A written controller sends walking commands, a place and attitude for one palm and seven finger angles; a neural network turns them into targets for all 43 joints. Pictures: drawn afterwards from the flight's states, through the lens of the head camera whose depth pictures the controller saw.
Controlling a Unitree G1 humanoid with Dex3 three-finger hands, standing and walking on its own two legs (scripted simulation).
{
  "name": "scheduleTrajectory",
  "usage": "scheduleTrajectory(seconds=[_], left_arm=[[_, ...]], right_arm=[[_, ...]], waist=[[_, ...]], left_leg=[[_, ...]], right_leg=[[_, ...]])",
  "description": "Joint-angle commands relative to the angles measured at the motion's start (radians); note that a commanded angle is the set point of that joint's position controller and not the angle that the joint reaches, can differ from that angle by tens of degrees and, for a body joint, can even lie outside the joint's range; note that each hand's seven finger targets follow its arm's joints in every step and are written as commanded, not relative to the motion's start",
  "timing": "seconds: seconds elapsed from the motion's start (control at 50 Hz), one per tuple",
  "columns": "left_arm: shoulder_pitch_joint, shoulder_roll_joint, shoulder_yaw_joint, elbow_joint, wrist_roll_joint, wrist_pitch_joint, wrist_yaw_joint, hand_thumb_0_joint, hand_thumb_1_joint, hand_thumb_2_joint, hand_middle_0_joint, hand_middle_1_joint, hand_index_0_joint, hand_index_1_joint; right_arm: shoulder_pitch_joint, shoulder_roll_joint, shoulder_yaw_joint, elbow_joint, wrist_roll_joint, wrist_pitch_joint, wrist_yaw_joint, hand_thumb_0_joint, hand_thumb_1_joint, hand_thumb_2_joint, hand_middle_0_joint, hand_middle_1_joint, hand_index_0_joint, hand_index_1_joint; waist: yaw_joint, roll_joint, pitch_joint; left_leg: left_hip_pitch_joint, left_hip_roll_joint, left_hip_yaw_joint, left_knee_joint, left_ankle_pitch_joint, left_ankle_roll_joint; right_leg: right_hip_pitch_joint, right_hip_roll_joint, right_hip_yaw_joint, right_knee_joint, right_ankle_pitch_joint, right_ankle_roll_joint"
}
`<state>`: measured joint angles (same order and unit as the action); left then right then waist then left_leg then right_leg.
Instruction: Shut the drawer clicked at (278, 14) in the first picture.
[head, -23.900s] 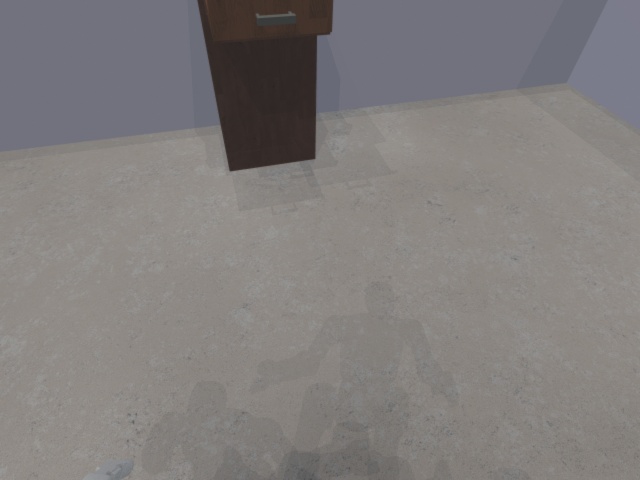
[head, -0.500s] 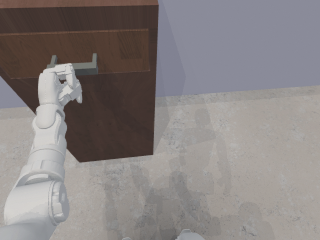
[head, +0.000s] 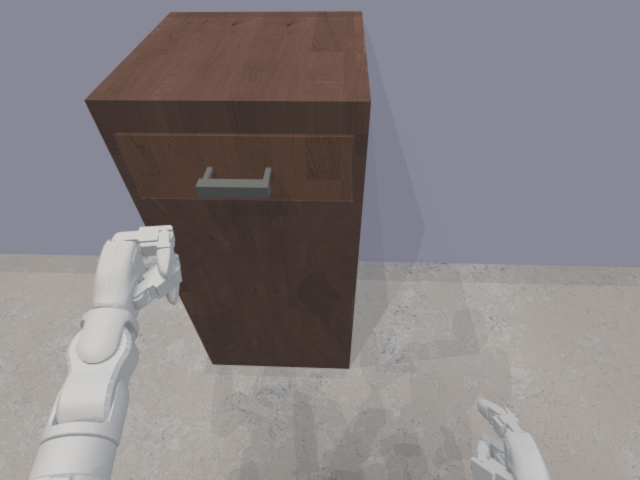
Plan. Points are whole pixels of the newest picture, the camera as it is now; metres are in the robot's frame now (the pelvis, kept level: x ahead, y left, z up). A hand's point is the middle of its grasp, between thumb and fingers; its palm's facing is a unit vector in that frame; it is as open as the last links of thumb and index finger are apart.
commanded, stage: draw the hand back to the body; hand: left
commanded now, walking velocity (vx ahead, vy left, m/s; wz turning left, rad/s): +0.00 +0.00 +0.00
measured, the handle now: (236, 180) +0.59 +0.19 +0.05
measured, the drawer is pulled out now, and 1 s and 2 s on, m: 0.00 0.00 0.00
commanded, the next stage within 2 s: step back with the hand held close in 0.76 s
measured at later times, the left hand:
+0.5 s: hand (88, 349) +0.20 +0.23 +0.16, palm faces +0.35 -0.87 -0.35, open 3.3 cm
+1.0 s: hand (44, 345) +0.19 +0.25 +0.19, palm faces +0.41 -0.81 -0.43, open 3.3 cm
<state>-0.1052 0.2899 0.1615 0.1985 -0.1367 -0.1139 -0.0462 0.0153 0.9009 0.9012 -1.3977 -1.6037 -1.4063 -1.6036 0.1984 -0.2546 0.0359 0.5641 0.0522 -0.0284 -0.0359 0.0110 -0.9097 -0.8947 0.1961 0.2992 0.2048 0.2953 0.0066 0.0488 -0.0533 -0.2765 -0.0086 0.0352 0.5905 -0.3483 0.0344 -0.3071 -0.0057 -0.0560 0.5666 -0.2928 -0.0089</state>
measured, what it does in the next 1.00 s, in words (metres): stands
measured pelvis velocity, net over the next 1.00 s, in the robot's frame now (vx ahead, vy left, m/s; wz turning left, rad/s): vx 0.00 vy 0.00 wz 0.00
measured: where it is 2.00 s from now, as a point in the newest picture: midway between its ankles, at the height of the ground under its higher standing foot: outside the picture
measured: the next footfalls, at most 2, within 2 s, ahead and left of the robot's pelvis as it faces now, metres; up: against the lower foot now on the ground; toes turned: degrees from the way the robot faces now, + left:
right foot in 1.86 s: -0.07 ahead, -0.12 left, +0.00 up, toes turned +6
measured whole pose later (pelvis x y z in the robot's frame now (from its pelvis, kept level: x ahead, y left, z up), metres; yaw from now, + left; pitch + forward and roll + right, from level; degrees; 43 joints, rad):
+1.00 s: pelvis +0.00 +0.00 +0.01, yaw +0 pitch -3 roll -1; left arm 0.51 0.35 0.35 -0.47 -0.05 -0.17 0.11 0.01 0.89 0.90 -1.40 -1.60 -1.41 -1.60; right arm 0.20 -0.22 0.03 0.60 0.00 -0.09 -0.05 0.01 -0.91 -0.89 0.20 0.30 0.21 0.30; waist 0.04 0.07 0.02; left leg -0.11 0.00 0.03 0.45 -0.28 0.04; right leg -0.12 0.01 -0.05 0.39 -0.21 -0.01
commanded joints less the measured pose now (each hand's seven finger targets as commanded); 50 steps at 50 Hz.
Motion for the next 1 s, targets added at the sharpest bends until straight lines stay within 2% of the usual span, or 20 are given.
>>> scheduleTrajectory(seconds=[0.0, 0.08, 0.1, 0.14, 0.24, 0.34, 0.42, 0.44, 0.48, 0.52, 0.56, 0.62, 0.68, 0.8, 0.86, 0.88, 0.9, 0.94, 0.96, 0.98], left_arm=[[-0.147, 0.187, 0.086, -0.302, 0.031, -0.028, 0.094, 0.0, 0.9, 0.9, -1.4, -1.6, -1.4, -1.6], [-0.144, 0.204, 0.093, -0.438, 0.05, -0.036, 0.126, 0.0, 0.9, 0.9, -1.4, -1.6, -1.4, -1.6], [-0.118, 0.188, 0.084, -0.471, 0.053, -0.041, 0.13, 0.0, 0.9, 0.9, -1.4, -1.6, -1.4, -1.6], [-0.072, 0.185, 0.084, -0.525, 0.061, -0.044, 0.142, 0.0, 0.9, 0.9, -1.4, -1.6, -1.4, -1.6], [0.13, 0.171, 0.105, -0.566, 0.061, -0.045, 0.147, 0.0, 0.9, 0.9, -1.4, -1.6, -1.4, -1.6], [0.316, 0.178, 0.157, -0.648, 0.06, -0.053, 0.143, 0.0, 0.9, 0.9, -1.4, -1.6, -1.4, -1.6], [0.409, 0.201, 0.199, -0.771, 0.063, -0.064, 0.146, 0.0, 0.9, 0.9, -1.4, -1.6, -1.4, -1.6], [0.436, 0.2, 0.203, -0.787, 0.064, -0.064, 0.149, 0.0, 0.9, 0.9, -1.4, -1.6, -1.4, -1.6], [0.477, 0.221, 0.228, -0.831, 0.066, -0.066, 0.155, 0.0, 0.9, 0.9, -1.4, -1.6, -1.4, -1.6], [0.525, 0.211, 0.229, -0.872, 0.069, -0.068, 0.16, 0.0, 0.9, 0.9, -1.4, -1.6, -1.4, -1.6], [0.576, 0.214, 0.244, -0.905, 0.071, -0.07, 0.164, 0.0, 0.9, 0.9, -1.4, -1.6, -1.4, -1.6], [0.543, 0.166, 0.197, -0.849, 0.077, -0.06, 0.162, 0.0, 0.9, 0.9, -1.4, -1.6, -1.4, -1.6], [0.516, 0.166, 0.196, -0.808, 0.079, -0.056, 0.165, 0.0, 0.9, 0.9, -1.4, -1.6, -1.4, -1.6], [0.524, 0.2, 0.229, -0.884, 0.082, -0.068, 0.179, 0.0, 0.9, 0.9, -1.4, -1.6, -1.4, -1.6], [0.542, 0.197, 0.229, -0.898, 0.081, -0.061, 0.181, 0.0, 0.9, 0.9, -1.4, -1.6, -1.4, -1.6], [0.365, 0.366, 0.413, -0.971, 0.076, -0.117, 0.187, 0.0, 0.9, 0.9, -1.4, -1.6, -1.4, -1.6], [0.466, 0.293, 0.361, -0.888, 0.077, -0.125, 0.175, 0.0, 0.9, 0.9, -1.4, -1.6, -1.4, -1.6], [0.597, 0.207, 0.288, -0.81, 0.082, -0.111, 0.16, 0.0, 0.9, 0.9, -1.4, -1.6, -1.4, -1.6], [0.619, 0.184, 0.263, -0.805, 0.082, -0.11, 0.155, 0.0, 0.9, 0.9, -1.4, -1.6, -1.4, -1.6], [0.628, 0.179, 0.256, -0.822, 0.084, -0.118, 0.151, 0.0, 0.9, 0.9, -1.4, -1.6, -1.4, -1.6]], right_arm=[[-0.087, -0.102, -0.033, -0.124, -0.01, -0.034, -0.025, 0.0, -0.9, -0.9, 0.2, 0.3, 0.2, 0.3], [-0.123, -0.096, -0.027, -0.121, -0.019, -0.048, -0.033, 0.0, -0.9, -0.9, 0.2, 0.3, 0.2, 0.3], [-0.125, -0.089, -0.026, -0.121, -0.022, -0.057, -0.033, 0.0, -0.9, -0.9, 0.2, 0.3, 0.2, 0.3], [-0.125, -0.085, -0.025, -0.117, -0.028, -0.072, -0.033, 0.0, -0.9, -0.9, 0.2, 0.3, 0.2, 0.3], [-0.133, -0.085, -0.03, -0.106, -0.038, -0.088, -0.025, 0.0, -0.9, -0.9, 0.2, 0.3, 0.2, 0.3], [-0.139, -0.081, -0.04, -0.108, -0.044, -0.088, -0.017, 0.0, -0.9, -0.9, 0.2, 0.3, 0.2, 0.3], [-0.143, -0.077, -0.045, -0.116, -0.046, -0.1, -0.015, 0.0, -0.9, -0.9, 0.2, 0.3, 0.2, 0.3], [-0.142, -0.074, -0.044, -0.115, -0.047, -0.105, -0.016, 0.0, -0.9, -0.9, 0.2, 0.3, 0.2, 0.3], [-0.138, -0.076, -0.045, -0.117, -0.048, -0.118, -0.019, 0.0, -0.9, -0.9, 0.2, 0.3, 0.2, 0.3], [-0.134, -0.072, -0.047, -0.121, -0.047, -0.129, -0.024, 0.0, -0.9, -0.9, 0.2, 0.3, 0.2, 0.3], [-0.128, -0.071, -0.05, -0.12, -0.046, -0.139, -0.025, 0.0, -0.9, -0.9, 0.2, 0.3, 0.2, 0.3], [-0.115, -0.076, -0.05, -0.101, -0.048, -0.141, -0.029, 0.0, -0.9, -0.9, 0.2, 0.3, 0.2, 0.3], [-0.115, -0.08, -0.053, -0.091, -0.047, -0.142, -0.037, 0.0, -0.9, -0.9, 0.2, 0.3, 0.2, 0.3], [-0.116, -0.076, -0.048, -0.101, -0.054, -0.157, -0.039, 0.0, -0.9, -0.9, 0.2, 0.3, 0.2, 0.3], [-0.117, -0.071, -0.046, -0.099, -0.055, -0.162, -0.037, 0.0, -0.9, -0.9, 0.2, 0.3, 0.2, 0.3], [-0.103, -0.081, -0.033, -0.15, -0.046, -0.136, -0.034, 0.0, -0.9, -0.9, 0.2, 0.3, 0.2, 0.3], [-0.106, -0.074, -0.048, -0.114, -0.053, -0.123, -0.035, 0.0, -0.9, -0.9, 0.2, 0.3, 0.2, 0.3], [-0.098, -0.084, -0.061, -0.113, -0.058, -0.095, -0.025, 0.0, -0.9, -0.9, 0.2, 0.3, 0.2, 0.3], [-0.101, -0.091, -0.066, -0.118, -0.057, -0.083, -0.022, 0.0, -0.9, -0.9, 0.2, 0.3, 0.2, 0.3], [-0.112, -0.096, -0.07, -0.124, -0.06, -0.078, -0.023, 0.0, -0.9, -0.9, 0.2, 0.3, 0.2, 0.3]], waist=[[0.008, -0.049, -0.111], [0.009, -0.015, -0.081], [0.01, 0.043, -0.087], [0.015, 0.074, -0.083], [0.028, -0.022, -0.024], [0.042, -0.05, -0.001], [0.053, 0.003, -0.014], [0.053, 0.021, 0.008], [0.058, 0.011, 0.015], [0.058, 0.037, 0.024], [0.06, 0.029, 0.014], [0.04, -0.02, 0.093], [0.037, -0.045, 0.129], [0.061, 0.033, -0.004], [0.063, 0.027, -0.011], [0.023, 0.06, 0.114], [0.018, -0.036, 0.106], [0.008, -0.09, 0.091], [0.004, -0.076, 0.072], [0.007, -0.024, 0.058]], left_leg=[[0.068, 0.022, -0.034, -0.168, 0.218, -0.001], [0.119, 0.021, -0.039, -0.214, 0.188, 0.001], [0.145, 0.019, -0.036, -0.222, 0.198, 0.0], [0.175, 0.02, -0.043, -0.237, 0.229, -0.006], [0.167, 0.022, -0.046, -0.26, 0.234, -0.004], [0.158, 0.023, -0.038, -0.257, 0.263, -0.002], [0.165, 0.024, -0.038, -0.249, 0.279, -0.004], [0.162, 0.025, -0.037, -0.248, 0.273, -0.005], [0.163, 0.025, -0.04, -0.244, 0.266, -0.006], [0.164, 0.026, -0.038, -0.24, 0.268, -0.007], [0.172, 0.028, -0.038, -0.233, 0.284, -0.009], [0.154, 0.031, -0.046, -0.24, 0.247, -0.007], [0.151, 0.03, -0.047, -0.242, 0.192, 0.001], [0.175, 0.025, -0.053, -0.239, 0.256, -0.007], [0.176, 0.026, -0.051, -0.229, 0.321, -0.011], [0.084, 0.036, -0.073, -0.235, 0.224, 0.007], [0.065, 0.041, -0.082, -0.21, 0.209, 0.011], [0.095, 0.047, -0.074, -0.199, 0.263, 0.01], [0.097, 0.053, -0.071, -0.199, 0.291, 0.01], [0.097, 0.053, -0.067, -0.206, 0.327, 0.009]], right_leg=[[0.17, -0.006, 0.047, -0.138, 0.199, -0.023], [0.188, -0.003, 0.048, -0.189, 0.147, -0.022], [0.197, -0.004, 0.051, -0.196, 0.156, -0.024], [0.212, 0.0, 0.043, -0.203, 0.178, -0.027], [0.236, 0.005, 0.037, -0.227, 0.175, -0.022], [0.257, 0.001, 0.039, -0.234, 0.201, -0.019], [0.263, -0.001, 0.045, -0.232, 0.211, -0.019], [0.251, 0.0, 0.046, -0.237, 0.205, -0.018], [0.244, 0.004, 0.049, -0.249, 0.192, -0.019], [0.235, 0.003, 0.049, -0.243, 0.193, -0.019], [0.234, 0.005, 0.048, -0.237, 0.207, -0.019], [0.186, 0.007, 0.041, -0.245, 0.161, -0.016], [0.154, 0.006, 0.044, -0.266, 0.098, -0.015], [0.243, -0.003, 0.047, -0.224, 0.172, -0.021], [0.258, -0.001, 0.044, -0.211, 0.239, -0.02], [0.178, -0.038, 0.144, -0.252, 0.27, -0.025], [0.161, -0.064, 0.159, -0.266, 0.283, -0.03], [0.144, -0.074, 0.153, -0.265, 0.322, -0.026], [0.144, -0.074, 0.141, -0.253, 0.332, -0.02], [0.146, -0.07, 0.128, -0.239, 0.356, -0.017]])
